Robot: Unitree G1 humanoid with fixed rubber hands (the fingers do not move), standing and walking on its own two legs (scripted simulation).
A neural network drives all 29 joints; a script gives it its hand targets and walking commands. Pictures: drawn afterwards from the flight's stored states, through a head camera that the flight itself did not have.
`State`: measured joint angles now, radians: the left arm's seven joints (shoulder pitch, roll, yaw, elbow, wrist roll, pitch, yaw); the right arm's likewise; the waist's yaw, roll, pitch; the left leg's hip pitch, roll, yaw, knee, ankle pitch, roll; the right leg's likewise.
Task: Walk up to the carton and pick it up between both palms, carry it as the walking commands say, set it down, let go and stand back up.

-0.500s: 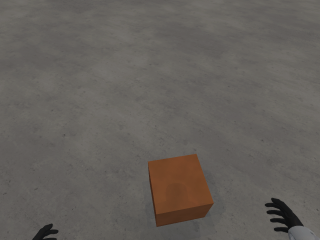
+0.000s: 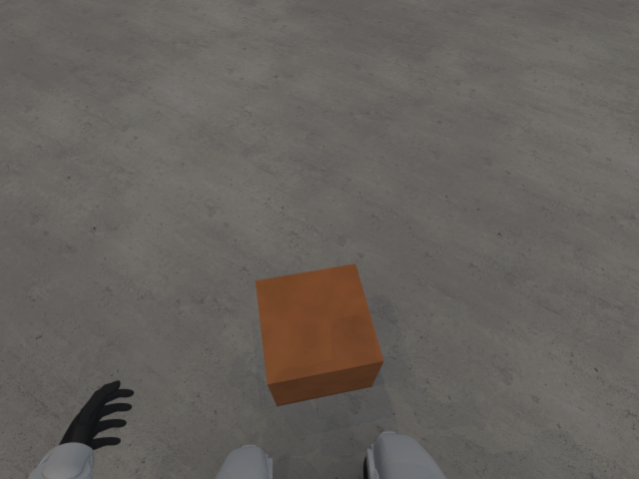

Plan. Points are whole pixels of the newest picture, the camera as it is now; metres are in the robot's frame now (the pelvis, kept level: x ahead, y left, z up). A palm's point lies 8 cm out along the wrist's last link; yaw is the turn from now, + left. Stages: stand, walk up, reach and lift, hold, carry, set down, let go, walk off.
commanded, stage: walk up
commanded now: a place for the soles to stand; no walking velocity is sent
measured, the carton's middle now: (315, 335) +0.50 -0.01 -0.62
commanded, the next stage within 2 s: none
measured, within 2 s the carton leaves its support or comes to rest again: neither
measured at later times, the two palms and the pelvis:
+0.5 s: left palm out of the picture +0.11 +0.29 -0.05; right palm (624, 416) +0.16 -0.37 -0.05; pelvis +0.01 -0.04 +0.03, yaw +6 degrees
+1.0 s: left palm out of the picture +0.10 +0.31 -0.07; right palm (598, 403) +0.18 -0.35 -0.06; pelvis +0.03 -0.03 +0.02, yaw +9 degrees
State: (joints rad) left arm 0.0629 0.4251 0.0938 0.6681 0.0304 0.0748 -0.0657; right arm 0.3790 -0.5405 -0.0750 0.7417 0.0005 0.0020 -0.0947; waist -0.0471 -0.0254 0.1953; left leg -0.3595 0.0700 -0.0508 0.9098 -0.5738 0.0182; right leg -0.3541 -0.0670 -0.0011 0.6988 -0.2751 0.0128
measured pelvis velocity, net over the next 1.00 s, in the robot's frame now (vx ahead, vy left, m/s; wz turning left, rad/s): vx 0.03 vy -0.03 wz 0.15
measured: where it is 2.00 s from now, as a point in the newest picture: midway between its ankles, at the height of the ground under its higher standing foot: outside the picture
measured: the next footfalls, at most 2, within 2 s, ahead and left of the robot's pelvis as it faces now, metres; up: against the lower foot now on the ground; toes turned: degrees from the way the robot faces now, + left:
left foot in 0.10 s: +0.06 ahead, +0.09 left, +0.00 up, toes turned +5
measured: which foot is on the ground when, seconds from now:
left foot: up 0.00-0.08, down 0.10-1.00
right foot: down 0.00-1.00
